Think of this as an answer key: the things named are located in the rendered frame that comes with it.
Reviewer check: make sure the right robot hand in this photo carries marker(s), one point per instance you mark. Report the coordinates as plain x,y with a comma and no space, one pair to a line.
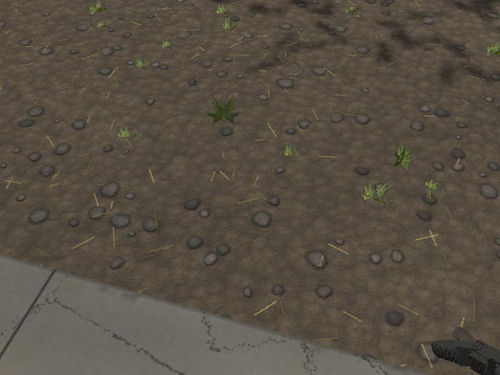
481,357

